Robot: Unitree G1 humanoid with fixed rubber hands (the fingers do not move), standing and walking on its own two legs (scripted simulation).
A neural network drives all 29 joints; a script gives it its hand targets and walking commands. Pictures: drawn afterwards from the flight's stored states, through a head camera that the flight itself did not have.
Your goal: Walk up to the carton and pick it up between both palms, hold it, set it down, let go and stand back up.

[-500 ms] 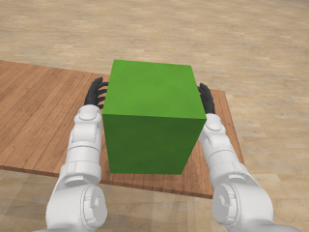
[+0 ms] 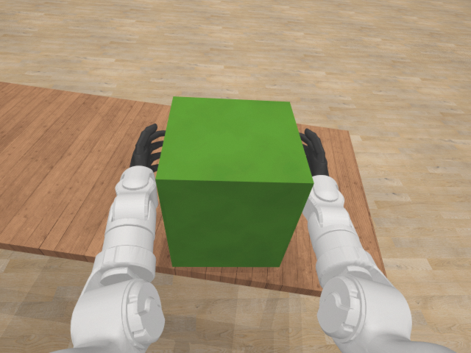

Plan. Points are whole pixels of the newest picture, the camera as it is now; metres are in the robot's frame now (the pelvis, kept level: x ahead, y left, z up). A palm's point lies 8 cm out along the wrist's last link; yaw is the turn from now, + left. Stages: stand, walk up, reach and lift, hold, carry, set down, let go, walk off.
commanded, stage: set down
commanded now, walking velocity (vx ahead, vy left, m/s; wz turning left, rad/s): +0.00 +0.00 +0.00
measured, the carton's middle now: (229, 186) +0.41 +0.02 +0.07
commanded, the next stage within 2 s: none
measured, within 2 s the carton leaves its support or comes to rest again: rests again in 0.38 s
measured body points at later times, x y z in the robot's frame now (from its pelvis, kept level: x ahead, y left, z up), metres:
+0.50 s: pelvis +0.00 +0.00 +0.00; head +0.02 +0.03 +0.45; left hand +0.42 +0.17 +0.09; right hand +0.42 -0.14 +0.10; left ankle +0.01 +0.12 -0.75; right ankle -0.01 -0.10 -0.75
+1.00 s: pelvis +0.00 +0.00 +0.00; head +0.03 +0.02 +0.45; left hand +0.42 +0.17 +0.08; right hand +0.42 -0.14 +0.09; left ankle +0.01 +0.11 -0.75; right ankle -0.01 -0.10 -0.75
